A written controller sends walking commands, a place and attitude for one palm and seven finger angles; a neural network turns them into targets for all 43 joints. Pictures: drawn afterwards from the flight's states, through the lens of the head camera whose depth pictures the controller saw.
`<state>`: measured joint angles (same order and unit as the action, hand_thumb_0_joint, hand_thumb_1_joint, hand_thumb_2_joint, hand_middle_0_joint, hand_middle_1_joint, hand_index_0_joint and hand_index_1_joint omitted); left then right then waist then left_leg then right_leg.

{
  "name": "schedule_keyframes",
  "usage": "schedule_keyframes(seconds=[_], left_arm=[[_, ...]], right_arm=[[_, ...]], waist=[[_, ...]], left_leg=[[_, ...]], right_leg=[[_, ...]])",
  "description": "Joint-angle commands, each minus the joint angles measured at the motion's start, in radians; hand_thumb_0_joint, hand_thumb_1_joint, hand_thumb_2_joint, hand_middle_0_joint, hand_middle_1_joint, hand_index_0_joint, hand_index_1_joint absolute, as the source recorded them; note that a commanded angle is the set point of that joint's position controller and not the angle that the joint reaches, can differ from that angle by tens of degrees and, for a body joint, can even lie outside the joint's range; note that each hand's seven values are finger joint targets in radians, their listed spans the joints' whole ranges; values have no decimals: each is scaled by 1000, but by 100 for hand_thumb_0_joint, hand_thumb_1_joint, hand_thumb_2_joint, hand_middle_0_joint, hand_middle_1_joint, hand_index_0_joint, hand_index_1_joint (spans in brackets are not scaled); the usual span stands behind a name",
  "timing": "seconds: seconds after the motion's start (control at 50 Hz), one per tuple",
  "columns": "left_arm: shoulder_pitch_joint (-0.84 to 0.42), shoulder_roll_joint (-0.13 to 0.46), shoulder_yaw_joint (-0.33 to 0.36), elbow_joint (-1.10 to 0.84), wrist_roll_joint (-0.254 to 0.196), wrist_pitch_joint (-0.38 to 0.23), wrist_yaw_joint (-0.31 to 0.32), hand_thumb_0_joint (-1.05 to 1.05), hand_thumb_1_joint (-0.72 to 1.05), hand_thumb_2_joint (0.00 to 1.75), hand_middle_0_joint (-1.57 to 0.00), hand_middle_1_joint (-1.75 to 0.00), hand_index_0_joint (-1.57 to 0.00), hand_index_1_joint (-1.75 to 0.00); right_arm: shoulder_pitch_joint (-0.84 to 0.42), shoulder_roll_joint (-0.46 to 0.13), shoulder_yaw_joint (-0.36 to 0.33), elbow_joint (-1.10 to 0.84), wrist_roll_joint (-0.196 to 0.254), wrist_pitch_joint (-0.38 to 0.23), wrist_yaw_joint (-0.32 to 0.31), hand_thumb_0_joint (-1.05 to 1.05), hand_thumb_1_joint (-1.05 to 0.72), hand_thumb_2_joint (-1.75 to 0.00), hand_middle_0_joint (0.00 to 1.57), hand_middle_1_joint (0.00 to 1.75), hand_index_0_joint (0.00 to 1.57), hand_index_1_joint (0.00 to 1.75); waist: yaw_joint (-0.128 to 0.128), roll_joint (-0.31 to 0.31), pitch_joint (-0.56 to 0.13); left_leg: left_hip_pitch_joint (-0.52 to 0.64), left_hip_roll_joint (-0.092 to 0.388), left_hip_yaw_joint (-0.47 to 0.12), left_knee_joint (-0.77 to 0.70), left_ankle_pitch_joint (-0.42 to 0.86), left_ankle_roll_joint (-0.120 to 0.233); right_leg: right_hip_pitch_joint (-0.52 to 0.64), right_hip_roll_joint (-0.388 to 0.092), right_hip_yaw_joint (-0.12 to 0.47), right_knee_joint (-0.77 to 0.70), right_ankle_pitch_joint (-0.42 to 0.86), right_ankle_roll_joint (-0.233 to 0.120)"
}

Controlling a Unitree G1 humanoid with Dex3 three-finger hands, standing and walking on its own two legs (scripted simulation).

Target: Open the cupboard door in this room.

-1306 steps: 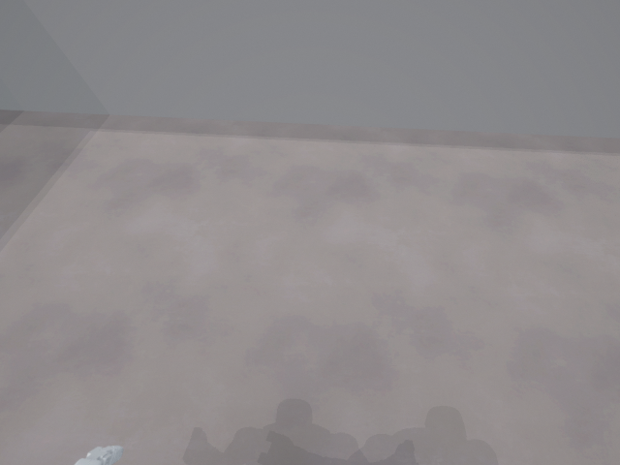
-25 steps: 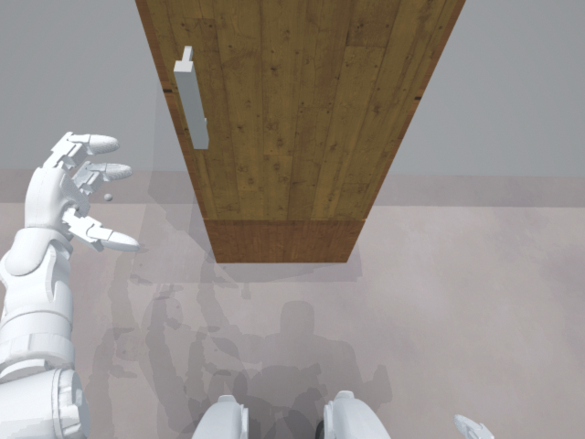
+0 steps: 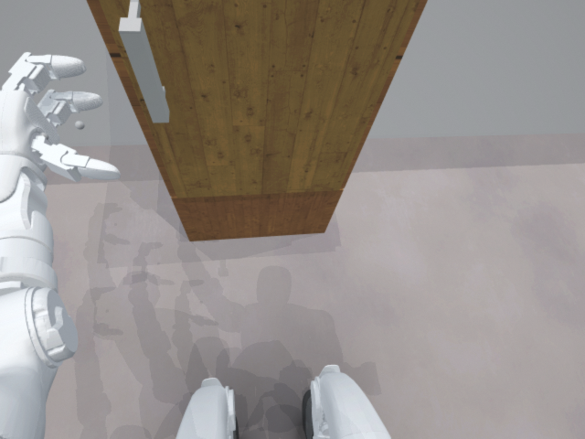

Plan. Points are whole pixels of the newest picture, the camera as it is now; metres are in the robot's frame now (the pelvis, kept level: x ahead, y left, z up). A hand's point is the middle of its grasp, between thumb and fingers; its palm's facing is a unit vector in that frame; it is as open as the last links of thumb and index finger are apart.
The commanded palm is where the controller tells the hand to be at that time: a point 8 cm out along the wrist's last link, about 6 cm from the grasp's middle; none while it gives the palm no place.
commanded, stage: move the hooked fingers beside the handle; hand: left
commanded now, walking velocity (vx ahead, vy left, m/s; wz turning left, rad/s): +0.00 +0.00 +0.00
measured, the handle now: (149, 66) +0.61 +0.17 +0.07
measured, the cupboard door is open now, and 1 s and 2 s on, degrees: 0 0 0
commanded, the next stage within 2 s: slide the fingers in behind the handle in 1.12 s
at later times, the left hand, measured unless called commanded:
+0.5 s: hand (104, 90) +0.56 +0.22 +0.07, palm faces +0.01 -1.00 -0.03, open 13.9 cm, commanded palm +0.54 +0.25 +0.07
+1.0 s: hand (102, 97) +0.55 +0.22 +0.07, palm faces +0.02 -1.00 -0.02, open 13.9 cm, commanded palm +0.54 +0.26 +0.06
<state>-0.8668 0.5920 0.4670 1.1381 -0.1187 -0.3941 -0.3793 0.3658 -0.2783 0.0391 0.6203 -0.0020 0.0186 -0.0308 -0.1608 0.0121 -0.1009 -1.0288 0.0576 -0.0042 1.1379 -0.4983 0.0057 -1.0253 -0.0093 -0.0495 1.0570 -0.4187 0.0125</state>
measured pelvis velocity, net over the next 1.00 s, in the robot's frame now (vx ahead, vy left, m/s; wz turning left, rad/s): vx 0.01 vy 0.01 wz -0.01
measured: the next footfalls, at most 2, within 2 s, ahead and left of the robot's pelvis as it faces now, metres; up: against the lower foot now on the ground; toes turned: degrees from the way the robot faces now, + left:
none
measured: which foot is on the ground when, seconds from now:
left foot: down 0.00-1.00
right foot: down 0.00-1.00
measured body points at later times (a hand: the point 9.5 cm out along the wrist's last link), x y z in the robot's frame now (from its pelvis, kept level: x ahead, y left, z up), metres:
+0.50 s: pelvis +0.01 +0.01 -0.01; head +0.18 +0.03 +0.40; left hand +0.56 +0.27 +0.08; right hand -0.03 -0.25 -0.11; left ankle +0.02 +0.11 -0.65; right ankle +0.04 -0.13 -0.65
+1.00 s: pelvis +0.01 +0.01 -0.01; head +0.18 +0.04 +0.41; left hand +0.55 +0.28 +0.07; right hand +0.01 -0.26 -0.11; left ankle +0.02 +0.11 -0.65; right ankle +0.04 -0.13 -0.65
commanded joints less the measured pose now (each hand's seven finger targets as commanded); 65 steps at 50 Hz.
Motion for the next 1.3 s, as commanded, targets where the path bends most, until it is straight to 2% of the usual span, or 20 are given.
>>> schedule_keyframes(seconds=[0.0,0.06,0.12,0.26,0.32,0.36,0.42,0.48,0.54,0.6,0.76,0.78,0.86,0.9,0.94,1.06,1.1,1.18,1.22,1.28], left_arm=[[-429,293,29,-134,3,-31,11,0,-50,30,-30,-120,-30,-120],[-518,331,37,-135,22,-30,35,0,-50,30,-30,-120,-30,-120],[-571,366,51,-149,41,-54,48,0,-50,30,-30,-120,-30,-120],[-645,378,26,-39,70,-10,48,0,-50,30,-30,-120,-30,-120],[-665,428,62,-73,84,-10,57,0,-50,30,-30,-120,-30,-120],[-595,374,44,-68,79,-12,54,0,-50,30,-30,-120,-30,-120],[-569,357,38,-85,72,-2,50,0,-50,30,-30,-120,-30,-120],[-573,386,77,-185,64,-16,62,0,-50,30,-30,-120,-30,-120],[-573,363,70,-181,59,-18,76,0,-50,30,-30,-120,-30,-120],[-565,385,82,-189,68,-33,85,0,-50,30,-30,-120,-30,-120],[-565,295,2,-99,56,-25,62,0,-50,30,-30,-120,-30,-120],[-570,331,29,-96,57,-27,62,0,-50,30,-30,-120,-30,-120],[-579,282,-4,-113,52,-38,61,0,-50,30,-30,-120,-30,-120],[-581,300,17,-124,52,-41,63,0,-50,30,-30,-120,-30,-120],[-567,313,18,-99,59,-32,67,0,-50,30,-30,-120,-30,-120],[-641,334,21,-142,70,-45,88,0,-50,30,-30,-120,-30,-120],[-655,376,45,-144,75,-47,86,0,-50,30,-30,-120,-30,-120],[-617,316,4,-115,72,-28,77,0,-50,30,-30,-120,-30,-120],[-620,336,14,-81,69,-7,77,0,-50,30,-30,-120,-30,-120],[-639,344,23,-123,66,-12,78,0,-50,30,-30,-120,-30,-120]], right_arm=[[163,-187,-60,-55,-7,0,-7,0,-90,-90,20,30,20,30],[175,-190,-53,-59,-12,5,-9,0,-90,-90,20,30,20,30],[190,-191,-53,-54,-21,8,-6,0,-90,-90,20,30,20,30],[226,-200,-39,-46,-28,29,1,0,-90,-90,20,30,20,30],[245,-202,-42,-48,-37,36,4,0,-90,-90,20,30,20,30],[256,-197,-44,-58,-40,43,13,0,-90,-90,20,30,20,30],[254,-198,-46,-62,-37,60,21,0,-90,-90,20,30,20,30],[261,-197,-55,-67,-40,70,25,0,-90,-90,20,30,20,30],[255,-190,-56,-60,-35,73,28,0,-90,-90,20,30,20,30],[250,-185,-54,-57,-35,72,26,0,-90,-90,20,30,20,30],[238,-184,-50,-48,-30,69,19,0,-90,-90,20,30,20,30],[239,-190,-50,-45,-31,70,16,0,-90,-90,20,30,20,30],[237,-185,-52,-48,-34,66,20,0,-90,-90,20,30,20,30],[233,-187,-55,-47,-36,68,22,0,-90,-90,20,30,20,30],[227,-188,-51,-53,-32,70,21,0,-90,-90,20,30,20,30],[226,-187,-48,-55,-35,65,21,0,-90,-90,20,30,20,30],[228,-191,-47,-47,-36,67,18,0,-90,-90,20,30,20,30],[229,-185,-46,-47,-32,68,23,0,-90,-90,20,30,20,30],[232,-190,-42,-46,-30,70,20,0,-90,-90,20,30,20,30],[240,-188,-44,-49,-34,63,18,0,-90,-90,20,30,20,30]], waist=[[-17,128,-451],[-39,122,-436],[-46,169,-524],[-87,182,-475],[-77,224,-562],[-69,234,-586],[-64,214,-560],[-43,245,-639],[-55,198,-583],[-45,229,-577],[-81,195,-474],[-75,196,-487],[-79,207,-514],[-70,217,-552],[-72,183,-513],[-82,222,-554],[-75,234,-581],[-81,237,-554],[-92,181,-514],[-83,206,-567]], left_leg=[[307,-25,-41,-142,342,17],[272,-26,-46,-137,306,25],[318,-23,-54,-118,361,20],[285,-17,-66,-101,366,24],[323,-14,-67,-84,429,20],[372,-11,-71,-80,500,15],[362,-7,-67,-90,499,13],[427,-5,-71,-91,567,8],[376,-10,-58,-97,506,16],[377,-14,-52,-101,502,15],[355,-16,-55,-107,442,19],[358,-13,-61,-105,449,15],[387,-14,-64,-91,493,13],[390,-15,-64,-82,501,12],[339,-17,-58,-85,458,16],[358,-17,-65,-72,457,18],[363,-15,-71,-70,468,13],[371,-13,-68,-73,474,13],[305,-15,-63,-80,409,22],[321,-16,-63,-79,429,22]], right_leg=[[214,44,12,-111,226,-24],[203,46,13,-110,200,-24],[191,46,14,-95,224,-24],[134,51,2,-89,219,-25],[140,50,2,-75,256,-26],[128,55,-5,-66,294,-31],[141,57,-8,-76,299,-27],[166,59,-9,-72,340,-29],[191,63,-3,-89,330,-24],[210,63,2,-92,339,-27],[152,62,-4,-106,286,-29],[147,60,-6,-100,281,-28],[134,60,-8,-88,305,-32],[145,59,-4,-82,314,-29],[157,57,-2,-85,299,-26],[139,59,1,-73,291,-29],[150,57,-1,-67,295,-28],[127,59,-6,-74,294,-28],[152,60,-2,-86,272,-22],[170,59,1,-78,294,-25]])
